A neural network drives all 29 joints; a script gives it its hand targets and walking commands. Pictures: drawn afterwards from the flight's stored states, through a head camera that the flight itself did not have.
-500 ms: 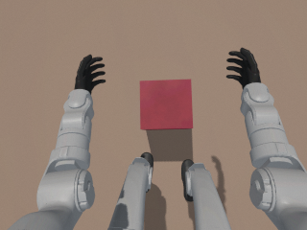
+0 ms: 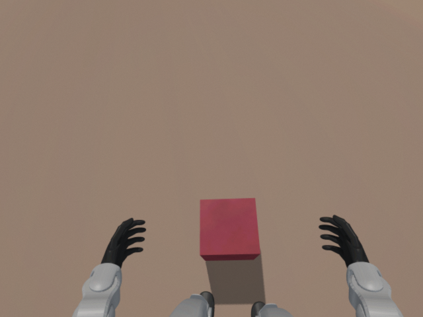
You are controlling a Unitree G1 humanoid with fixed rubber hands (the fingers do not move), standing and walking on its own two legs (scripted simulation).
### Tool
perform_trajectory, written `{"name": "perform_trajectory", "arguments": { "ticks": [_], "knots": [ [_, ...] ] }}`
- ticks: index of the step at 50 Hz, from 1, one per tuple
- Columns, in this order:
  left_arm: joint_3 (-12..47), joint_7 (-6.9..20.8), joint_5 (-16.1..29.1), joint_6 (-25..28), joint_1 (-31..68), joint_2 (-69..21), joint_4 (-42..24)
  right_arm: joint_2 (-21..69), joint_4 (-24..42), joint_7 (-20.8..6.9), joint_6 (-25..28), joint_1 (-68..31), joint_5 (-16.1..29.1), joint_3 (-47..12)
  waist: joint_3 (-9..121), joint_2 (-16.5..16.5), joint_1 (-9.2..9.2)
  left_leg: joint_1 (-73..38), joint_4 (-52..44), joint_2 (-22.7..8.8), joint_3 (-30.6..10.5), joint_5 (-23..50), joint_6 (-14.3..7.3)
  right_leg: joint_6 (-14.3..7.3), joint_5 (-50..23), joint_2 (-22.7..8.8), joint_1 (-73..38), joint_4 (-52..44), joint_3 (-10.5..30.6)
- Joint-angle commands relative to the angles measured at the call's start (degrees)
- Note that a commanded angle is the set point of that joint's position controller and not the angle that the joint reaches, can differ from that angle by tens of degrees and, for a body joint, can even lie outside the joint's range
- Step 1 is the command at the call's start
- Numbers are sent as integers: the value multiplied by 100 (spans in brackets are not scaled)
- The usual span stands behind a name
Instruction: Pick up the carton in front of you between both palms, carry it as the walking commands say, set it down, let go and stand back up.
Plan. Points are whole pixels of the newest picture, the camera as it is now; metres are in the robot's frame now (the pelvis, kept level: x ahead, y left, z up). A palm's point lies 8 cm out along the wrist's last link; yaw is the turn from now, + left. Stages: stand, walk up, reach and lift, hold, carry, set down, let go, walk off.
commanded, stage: let go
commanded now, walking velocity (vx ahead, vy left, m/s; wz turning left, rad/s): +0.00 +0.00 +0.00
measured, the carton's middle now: (228, 231) +0.37 +0.01 -0.63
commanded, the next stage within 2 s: stand in 0.60 s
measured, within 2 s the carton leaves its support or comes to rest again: neither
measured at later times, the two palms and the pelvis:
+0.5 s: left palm (112, 284) +0.17 +0.22 -0.05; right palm (388, 299) +0.17 -0.25 -0.05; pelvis +0.00 -0.02 +0.02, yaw +0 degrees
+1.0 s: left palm (79, 297) +0.14 +0.28 -0.08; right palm (418, 316) +0.14 -0.30 -0.06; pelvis +0.02 +0.00 +0.01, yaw -1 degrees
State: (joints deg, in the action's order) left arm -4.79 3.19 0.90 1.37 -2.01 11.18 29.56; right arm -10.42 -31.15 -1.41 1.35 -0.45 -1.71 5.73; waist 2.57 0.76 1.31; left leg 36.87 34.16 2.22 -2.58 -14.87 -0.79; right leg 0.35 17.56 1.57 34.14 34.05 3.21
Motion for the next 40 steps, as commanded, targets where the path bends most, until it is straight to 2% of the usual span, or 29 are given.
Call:
{"name": "perform_trajectory", "arguments": {
  "ticks": [1,5,10,16,27,28,30,31,32,34,36,40],
  "knots": [
    [-31,-8,35,130,-575,521,-666,-529,677,-41,139,510,20,46,1791,-48,-37,-2769,-445,-66,-29,2690,256,96,-2031,87,-1252,-669,-197],
    [62,17,52,46,-869,543,-855,-553,901,-95,56,921,102,-91,1007,-188,-66,-2978,-929,-19,73,2089,226,100,-1970,44,-2000,-1095,-152],
    [102,83,-22,-277,-886,660,-975,-594,1066,-179,-271,1083,152,-181,20,-226,-101,-3200,-1218,42,218,1163,185,99,-1230,-18,-2205,-1444,-176],
    [60,134,-132,-711,-836,709,-1025,-609,1163,-248,-662,1024,130,-205,-662,-181,-89,-3604,-1165,71,291,810,190,24,-650,-115,-2048,-1598,-162],
    [8,128,-215,-900,-841,660,-1126,-639,1273,-249,-857,1039,39,-140,-562,-159,-112,-3743,-1101,62,247,1265,174,51,-1316,-21,-2509,-1393,-178],
    [9,-38,-315,-1204,-724,852,-1429,-633,963,-126,-701,1344,126,-80,-272,25,-213,-3622,-911,188,252,1189,202,4,-1676,-2,-2765,-1179,-171],
    [86,-145,-249,-1320,-803,747,-1361,-678,1080,-79,-651,1221,146,-213,-349,-113,-158,-3414,-877,184,244,1106,198,53,-1769,-12,-2738,-1103,-184],
    [-53,-387,-252,-882,-730,1408,-553,-1312,282,139,-496,925,-43,-75,-423,-686,8,-2691,-751,-366,5,1104,233,161,-1110,-296,-2180,-1119,-9],
    [-33,-464,-282,-675,-805,1391,-441,-1366,220,220,-416,1056,-87,-58,-348,-516,-98,-2740,-775,-374,-46,934,195,130,-796,-366,-2201,-1161,136],
    [4,-450,-311,-459,-761,1297,-242,-1337,-31,249,-302,1002,-117,-112,-327,-187,-129,-2599,-895,-438,-140,611,147,53,-391,-369,-2123,-1177,231],
    [11,-407,-315,-353,-713,1281,-49,-1333,-224,243,-233,866,-94,-131,-162,-69,-93,-2517,-927,-493,-219,699,105,28,-626,-365,-2287,-1088,230],
    [28,-400,-306,-255,-730,1387,292,-1440,-514,242,-155,837,-68,-124,40,-46,-108,-2673,-888,-568,-270,1204,67,31,-1175,-418,-2392,-1026,268]
  ]
}}
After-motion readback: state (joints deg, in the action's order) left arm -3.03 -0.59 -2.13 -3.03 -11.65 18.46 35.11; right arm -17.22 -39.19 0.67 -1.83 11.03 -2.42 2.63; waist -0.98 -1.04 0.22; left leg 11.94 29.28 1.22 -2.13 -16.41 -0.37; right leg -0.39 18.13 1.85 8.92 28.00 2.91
